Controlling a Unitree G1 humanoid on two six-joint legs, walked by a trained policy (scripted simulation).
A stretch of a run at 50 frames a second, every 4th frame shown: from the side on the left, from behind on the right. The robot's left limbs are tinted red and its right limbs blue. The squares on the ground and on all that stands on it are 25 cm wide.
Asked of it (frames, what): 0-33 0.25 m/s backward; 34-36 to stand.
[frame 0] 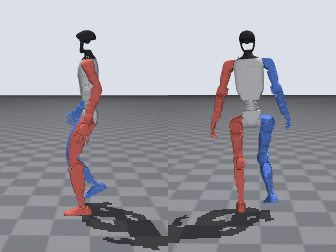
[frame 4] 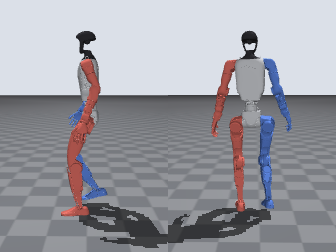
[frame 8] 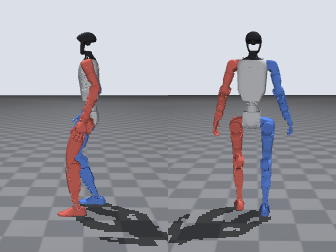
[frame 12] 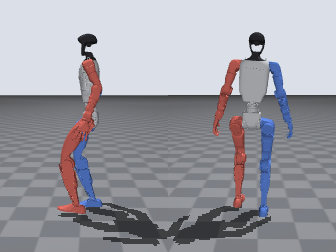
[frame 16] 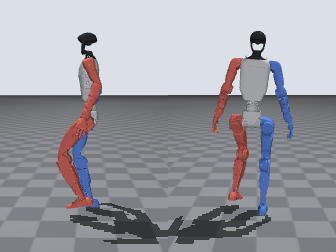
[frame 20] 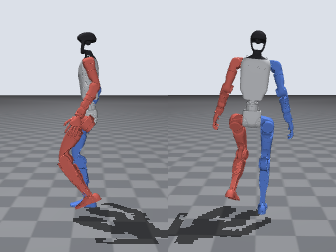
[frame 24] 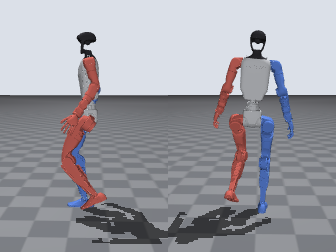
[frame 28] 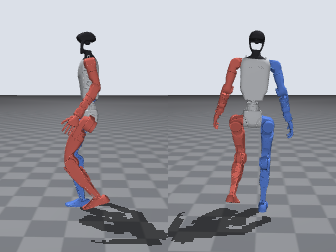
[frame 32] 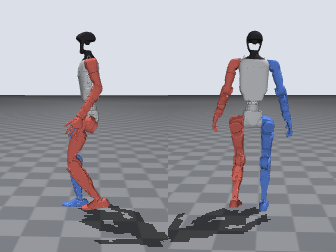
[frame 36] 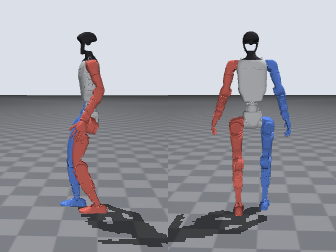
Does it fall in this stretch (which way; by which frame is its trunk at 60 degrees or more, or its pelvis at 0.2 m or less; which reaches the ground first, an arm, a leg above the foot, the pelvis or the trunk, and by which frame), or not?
no
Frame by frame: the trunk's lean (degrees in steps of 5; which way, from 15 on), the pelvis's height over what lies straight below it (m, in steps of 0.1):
0: 5, 0.8
4: 5, 0.8
8: 5, 0.8
12: 5, 0.8
16: 5, 0.8
20: 5, 0.8
24: 5, 0.8
28: 5, 0.8
32: 5, 0.8
36: 5, 0.8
